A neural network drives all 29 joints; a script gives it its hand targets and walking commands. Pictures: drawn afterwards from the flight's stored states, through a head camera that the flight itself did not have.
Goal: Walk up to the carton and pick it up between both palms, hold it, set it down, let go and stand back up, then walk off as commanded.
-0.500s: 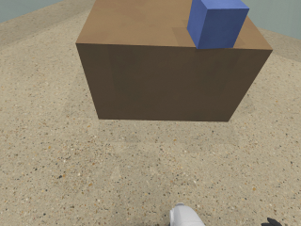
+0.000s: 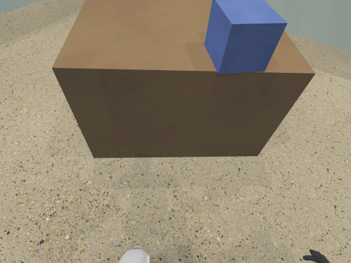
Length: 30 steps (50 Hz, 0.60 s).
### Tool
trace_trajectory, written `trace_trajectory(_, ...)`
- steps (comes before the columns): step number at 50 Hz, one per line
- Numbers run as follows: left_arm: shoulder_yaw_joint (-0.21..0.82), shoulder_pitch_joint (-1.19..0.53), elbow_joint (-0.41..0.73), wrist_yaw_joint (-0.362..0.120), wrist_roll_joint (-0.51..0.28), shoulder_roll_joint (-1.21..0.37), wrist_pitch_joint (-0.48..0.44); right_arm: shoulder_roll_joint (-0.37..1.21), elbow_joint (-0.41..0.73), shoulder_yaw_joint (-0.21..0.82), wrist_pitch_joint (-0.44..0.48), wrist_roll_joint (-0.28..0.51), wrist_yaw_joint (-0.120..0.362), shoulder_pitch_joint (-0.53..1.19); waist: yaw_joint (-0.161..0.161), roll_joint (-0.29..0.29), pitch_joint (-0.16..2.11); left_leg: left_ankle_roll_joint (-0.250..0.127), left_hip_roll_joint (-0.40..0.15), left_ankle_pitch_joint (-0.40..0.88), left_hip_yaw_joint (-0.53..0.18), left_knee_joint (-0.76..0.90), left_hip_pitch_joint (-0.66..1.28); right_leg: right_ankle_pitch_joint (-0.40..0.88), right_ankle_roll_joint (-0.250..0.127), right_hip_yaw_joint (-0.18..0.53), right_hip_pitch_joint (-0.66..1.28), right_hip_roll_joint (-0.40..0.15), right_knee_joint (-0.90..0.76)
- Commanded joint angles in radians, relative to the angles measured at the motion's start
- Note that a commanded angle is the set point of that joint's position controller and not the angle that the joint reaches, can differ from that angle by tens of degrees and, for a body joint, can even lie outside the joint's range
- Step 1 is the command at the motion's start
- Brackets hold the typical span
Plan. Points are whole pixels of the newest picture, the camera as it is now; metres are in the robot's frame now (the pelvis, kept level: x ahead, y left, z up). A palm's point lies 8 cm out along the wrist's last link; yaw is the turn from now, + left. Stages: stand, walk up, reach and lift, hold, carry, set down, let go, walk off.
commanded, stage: walk up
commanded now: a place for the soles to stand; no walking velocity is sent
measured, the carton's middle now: (239, 35) +0.92 -0.28 +0.04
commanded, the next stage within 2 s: none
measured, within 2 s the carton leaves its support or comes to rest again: neither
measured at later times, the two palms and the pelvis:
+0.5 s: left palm (89, 238) +0.20 +0.21 -0.11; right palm (347, 236) +0.19 -0.43 -0.09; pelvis +0.12 -0.10 -0.01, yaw -1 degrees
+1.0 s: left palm (119, 181) +0.35 +0.16 -0.11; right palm out of the picture +0.21 -0.49 -0.07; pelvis +0.20 -0.14 +0.00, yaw -5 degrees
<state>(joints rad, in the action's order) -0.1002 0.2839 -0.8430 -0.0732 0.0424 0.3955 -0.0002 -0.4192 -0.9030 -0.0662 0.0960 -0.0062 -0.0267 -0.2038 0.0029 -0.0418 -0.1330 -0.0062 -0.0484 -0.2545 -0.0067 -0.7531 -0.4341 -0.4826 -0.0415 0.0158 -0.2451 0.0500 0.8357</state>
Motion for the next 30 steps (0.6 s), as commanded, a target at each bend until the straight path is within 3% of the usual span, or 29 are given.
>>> trace_trajectory(1, -0.056, -0.060, 0.150, 0.021, -0.003, 0.250, -0.004, -0.421, 0.013, -0.118, 0.036, 0.009, -0.050, -0.264, -0.078, 0.135, 0.199, -0.271, -0.416, -0.264, -0.716, 0.458, 0.465, -0.073, 0.009, 0.162, -0.481, -0.017, 0.455)
trace_trajectory(2, -0.059, -0.045, 0.128, 0.016, -0.006, 0.253, 0.001, -0.372, 0.032, -0.103, 0.035, 0.004, -0.052, -0.209, -0.046, 0.072, 0.149, -0.260, -0.374, -0.205, -0.579, 0.400, 0.440, -0.018, 0.006, 0.144, -0.513, -0.057, 0.461)
trace_trajectory(3, -0.058, -0.054, 0.117, 0.010, -0.003, 0.232, 0.004, -0.330, 0.036, -0.087, 0.033, 0.001, -0.053, -0.191, -0.034, 0.046, 0.124, -0.231, -0.320, -0.126, -0.479, 0.368, 0.380, 0.018, 0.005, 0.141, -0.503, -0.085, 0.420)
trace_trajectory(4, -0.057, -0.052, 0.108, 0.003, 0.002, 0.215, 0.007, -0.308, 0.036, -0.077, 0.033, 0.001, -0.052, -0.180, -0.022, 0.062, 0.112, -0.198, -0.278, -0.072, -0.390, 0.357, 0.311, 0.047, 0.009, 0.142, -0.464, -0.106, 0.366)
trace_trajectory(5, -0.057, -0.030, 0.095, -0.006, 0.004, 0.201, 0.011, -0.306, 0.038, -0.072, 0.035, -0.002, -0.049, -0.182, -0.019, 0.100, 0.121, -0.194, -0.258, -0.010, -0.328, 0.344, 0.270, 0.067, 0.014, 0.125, -0.432, -0.104, 0.340)
trace_trajectory(7, -0.060, -0.038, 0.093, -0.015, 0.006, 0.193, 0.019, -0.323, 0.052, -0.080, 0.034, -0.010, -0.045, -0.178, -0.023, 0.148, 0.143, -0.220, -0.259, 0.015, -0.286, 0.321, 0.265, 0.072, 0.028, 0.089, -0.440, -0.105, 0.289)
trace_trajectory(9, -0.064, -0.089, 0.107, -0.020, 0.013, 0.198, 0.024, -0.341, 0.056, -0.090, 0.031, -0.010, -0.046, -0.181, -0.035, 0.152, 0.145, -0.242, -0.282, -0.028, -0.287, 0.309, 0.255, 0.089, 0.036, 0.069, -0.464, -0.130, 0.240)
trace_trajectory(14, -0.072, -0.160, 0.134, -0.036, 0.011, 0.213, 0.020, -0.370, 0.071, -0.104, 0.031, -0.017, -0.058, -0.126, -0.029, 0.170, 0.120, -0.242, -0.303, -0.053, -0.251, 0.291, 0.163, 0.125, 0.038, 0.062, -0.415, -0.169, 0.117)
trace_trajectory(16, -0.080, -0.120, 0.125, -0.037, 0.006, 0.212, 0.014, -0.371, 0.078, -0.101, 0.030, -0.021, -0.059, -0.068, 0.012, 0.193, 0.156, -0.213, -0.292, 0.024, -0.204, 0.242, 0.119, 0.099, 0.025, 0.034, -0.274, -0.157, 0.039)
trace_trajectory(17, -0.086, -0.064, 0.108, -0.035, 0.004, 0.209, 0.011, -0.367, 0.085, -0.096, 0.027, -0.021, -0.059, -0.021, 0.056, 0.197, 0.181, -0.189, -0.272, 0.060, -0.157, 0.188, 0.078, 0.110, 0.018, -0.003, -0.153, -0.143, -0.030)
trace_trajectory(18, -0.098, 0.052, 0.065, -0.030, -0.002, 0.206, 0.008, -0.344, 0.087, -0.087, 0.021, -0.023, -0.060, 0.022, 0.129, 0.155, 0.207, -0.148, -0.234, 0.055, -0.080, 0.068, -0.002, 0.168, 0.022, -0.042, 0.036, -0.123, -0.155)
trace_trajectory(19, -0.122, 0.179, 0.012, -0.016, 0.003, 0.243, -0.001, -0.257, 0.069, -0.063, 0.009, -0.035, -0.059, -0.022, 0.178, -0.035, 0.245, -0.101, -0.150, 0.045, -0.006, -0.258, -0.063, 0.107, 0.034, -0.002, 0.192, -0.068, -0.251)
trace_trajectory(20, -0.131, 0.184, 0.016, 0.002, 0.019, 0.314, -0.005, -0.132, 0.073, -0.018, 0.004, -0.028, -0.055, -0.047, 0.179, -0.336, 0.151, -0.052, 0.015, -0.351, 0.045, -0.530, -0.293, 0.060, 0.029, 0.268, 0.168, -0.184, -0.361)
trace_trajectory(21, -0.126, 0.125, 0.069, 0.013, 0.011, 0.345, -0.011, -0.134, 0.100, -0.010, 0.002, -0.007, -0.067, -0.033, 0.152, -0.353, 0.093, -0.044, 0.092, -0.390, -0.068, -0.614, -0.416, 0.040, -0.023, 0.551, 0.075, -0.279, -0.508)
trace_trajectory(22, -0.127, 0.053, 0.095, 0.019, -0.012, 0.357, -0.012, -0.219, 0.080, -0.039, -0.001, 0.016, -0.074, -0.067, 0.104, -0.273, 0.111, -0.043, 0.073, -0.323, -0.112, -0.604, -0.379, 0.077, -0.056, 0.695, 0.067, -0.328, -0.619)
trace_trajectory(23, -0.121, 0.006, 0.108, 0.023, -0.010, 0.327, -0.013, -0.250, 0.055, -0.041, -0.003, 0.019, -0.071, -0.086, 0.072, -0.171, 0.102, -0.033, 0.020, -0.257, -0.059, -0.573, -0.367, 0.098, -0.059, 0.610, 0.091, -0.318, -0.574)
trace_trajectory(24, -0.110, -0.006, 0.113, 0.024, -0.008, 0.289, -0.013, -0.263, 0.044, -0.035, -0.002, 0.016, -0.063, -0.090, 0.055, -0.100, 0.093, -0.022, -0.019, -0.201, -0.017, -0.508, -0.350, 0.204, -0.063, 0.469, 0.103, -0.274, -0.495)
trace_trajectory(25, -0.096, -0.007, 0.118, 0.025, -0.007, 0.263, -0.012, -0.259, 0.026, -0.031, -0.003, 0.013, -0.057, -0.114, 0.046, -0.090, 0.110, -0.016, -0.033, -0.181, 0.007, -0.445, -0.305, 0.309, -0.075, 0.407, 0.099, -0.248, -0.450)
trace_trajectory(27, -0.083, -0.001, 0.137, 0.021, -0.003, 0.241, -0.010, -0.239, 0.022, -0.025, -0.007, 0.012, -0.053, -0.135, 0.048, -0.105, 0.125, -0.018, -0.026, -0.182, 0.038, -0.335, -0.237, 0.363, -0.101, 0.338, 0.075, -0.238, -0.432)
trace_trajectory(30, -0.077, -0.024, 0.160, 0.016, 0.009, 0.243, -0.002, -0.230, 0.023, -0.029, -0.008, 0.015, -0.056, -0.127, 0.057, -0.096, 0.092, -0.017, -0.016, -0.177, 0.071, -0.218, -0.179, 0.260, -0.131, 0.304, 0.004, -0.235, -0.441)
